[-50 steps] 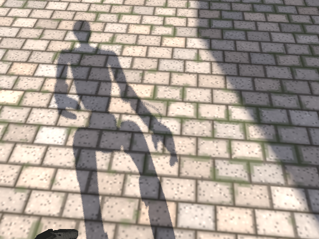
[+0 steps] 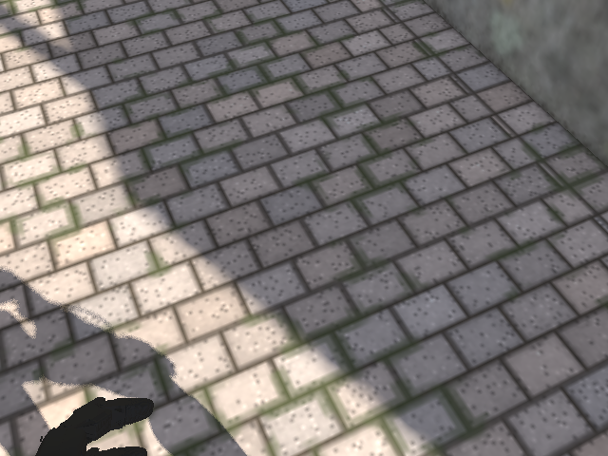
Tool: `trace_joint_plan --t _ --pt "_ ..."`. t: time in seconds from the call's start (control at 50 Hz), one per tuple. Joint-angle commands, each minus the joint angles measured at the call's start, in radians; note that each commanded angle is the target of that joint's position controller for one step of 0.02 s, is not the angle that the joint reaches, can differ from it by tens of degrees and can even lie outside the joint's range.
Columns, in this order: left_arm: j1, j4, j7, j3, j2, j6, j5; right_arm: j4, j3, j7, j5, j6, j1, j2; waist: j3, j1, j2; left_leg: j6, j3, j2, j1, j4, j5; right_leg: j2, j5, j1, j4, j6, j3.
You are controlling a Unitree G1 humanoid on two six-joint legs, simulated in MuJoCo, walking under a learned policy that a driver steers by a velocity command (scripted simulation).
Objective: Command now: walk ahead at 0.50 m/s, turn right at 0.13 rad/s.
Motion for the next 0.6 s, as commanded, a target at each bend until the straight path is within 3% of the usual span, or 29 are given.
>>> trace_joint_plan --t 0.02,0.04,0.06,0.08,0.14,0.22,0.3,0.36,0.42,0.44,0.46,0.48,0.5,0.52,0.54,0.56,0.58,0.6 --pt "0.363 0.032 0.013 0.071 0.218 -0.003 -0.001 -0.119 -0.016 0.011 0.021 -0.056 -0.052 -0.136 -0.320 0.193 -0.154 0.031 -0.157 -0.029 -0.698 0.613 -0.075 -0.362 -0.086 0.815 -0.261 -0.260 0.649" --pt "0.306 0.032 0.014 0.059 0.176 -0.005 -0.003 -0.132 -0.012 0.012 0.030 -0.057 -0.109 -0.130 -0.209 0.170 -0.120 0.041 -0.135 0.014 -0.705 0.585 0.006 -0.320 -0.047 0.674 -0.271 -0.222 0.487" --pt "0.246 0.035 0.010 0.048 0.142 -0.010 0.000 -0.128 -0.012 0.008 0.015 -0.051 -0.130 -0.117 -0.137 0.135 -0.069 0.039 -0.129 0.047 -0.668 0.520 0.077 -0.277 0.001 0.535 -0.305 -0.196 0.387" --pt "0.203 0.035 0.008 0.040 0.109 -0.019 0.007 -0.119 -0.018 0.006 0.005 -0.036 -0.115 -0.115 -0.100 0.098 -0.085 0.036 -0.143 0.073 -0.604 0.470 0.132 -0.246 0.045 0.433 -0.344 -0.177 0.316" --pt "0.171 0.061 0.010 0.046 0.111 -0.049 0.016 -0.102 -0.012 0.003 0.010 0.006 -0.076 -0.064 -0.061 0.051 -0.086 0.012 -0.165 0.071 -0.536 0.424 0.225 -0.236 0.112 0.307 -0.437 -0.178 0.193" --pt "0.202 0.105 0.028 0.053 0.126 -0.060 0.024 -0.130 -0.012 0.003 0.003 0.010 -0.164 -0.049 -0.016 0.069 -0.049 -0.001 -0.201 0.046 -0.613 0.239 0.428 -0.223 0.196 0.343 -0.462 -0.146 0.051" --pt "0.231 0.135 0.041 0.059 0.154 -0.056 0.015 -0.170 0.003 0.028 -0.001 0.004 -0.289 -0.020 0.026 0.118 -0.035 0.018 -0.130 0.023 -0.580 0.020 0.577 -0.222 0.193 0.382 -0.482 -0.112 -0.050" --pt "0.272 0.174 0.048 0.061 0.165 -0.033 0.001 -0.215 0.011 0.046 -0.016 -0.002 -0.360 -0.005 0.053 0.136 -0.025 0.042 -0.089 -0.010 -0.547 -0.106 0.529 -0.236 0.404 0.447 -0.397 -0.099 -0.081" --pt "0.257 0.190 0.059 0.070 0.203 -0.010 -0.015 -0.221 -0.008 0.058 -0.024 -0.009 -0.288 -0.053 -0.025 0.082 -0.081 0.084 -0.048 -0.075 -0.424 -0.161 0.415 -0.248 0.693 0.534 -0.237 -0.064 -0.073" --pt "0.234 0.191 0.063 0.070 0.209 -0.001 -0.019 -0.193 -0.025 0.057 -0.027 -0.012 -0.186 -0.082 -0.083 0.022 -0.078 0.104 -0.026 -0.111 -0.296 -0.219 0.447 -0.220 0.754 0.538 -0.109 -0.036 -0.090" --pt "0.255 0.193 0.065 0.064 0.192 0.000 -0.012 -0.168 -0.046 0.046 -0.028 -0.013 -0.095 -0.135 -0.148 -0.018 -0.037 0.128 -0.046 -0.113 -0.113 -0.270 0.654 -0.165 0.681 0.473 0.068 0.009 -0.121" --pt "0.305 0.164 0.063 0.039 0.131 -0.012 0.030 -0.158 -0.063 0.026 -0.047 -0.007 0.003 -0.231 -0.298 -0.017 0.133 0.215 -0.279 0.097 0.233 -0.144 1.188 -0.086 0.221 0.211 0.393 0.067 -0.130" --pt "0.466 0.197 0.039 0.002 0.041 -0.023 0.023 -0.161 -0.041 0.023 -0.051 -0.005 -0.025 -0.218 -0.498 0.064 0.265 0.431 -0.637 0.348 0.485 -0.160 1.381 0.045 -0.601 -0.036 0.707 0.119 0.019" --pt "0.402 0.232 0.031 0.028 0.145 -0.022 -0.012 -0.173 -0.030 0.028 -0.036 0.007 -0.003 -0.153 -0.558 -0.013 0.115 0.410 -0.588 0.297 0.423 -0.209 1.234 0.011 -0.585 -0.021 0.748 0.110 0.164" --pt "0.293 0.194 0.032 0.032 0.156 -0.015 -0.037 -0.174 -0.024 0.028 -0.024 0.010 -0.086 -0.132 -0.388 0.001 0.107 0.365 -0.461 0.250 0.306 -0.246 1.089 -0.031 -0.533 -0.112 0.719 0.103 0.128" --pt "0.232 0.187 0.046 0.029 0.141 -0.004 -0.023 -0.176 -0.012 0.026 -0.016 0.013 -0.155 -0.094 -0.263 0.023 0.042 0.321 -0.398 0.204 0.152 -0.292 0.959 -0.064 -0.467 -0.131 0.645 0.103 0.101" --pt "0.213 0.190 0.061 0.034 0.140 0.014 -0.007 -0.178 -0.001 0.023 -0.020 0.015 -0.210 -0.061 -0.191 0.055 0.038 0.298 -0.347 0.174 -0.001 -0.341 0.864 -0.088 -0.409 -0.077 0.577 0.108 0.100" --pt "0.243 0.199 0.068 0.035 0.129 0.035 -0.003 -0.177 0.000 0.022 -0.034 0.017 -0.243 -0.059 -0.168 0.093 0.076 0.284 -0.312 0.151 -0.130 -0.387 0.796 -0.097 -0.357 0.025 0.531 0.112 0.099"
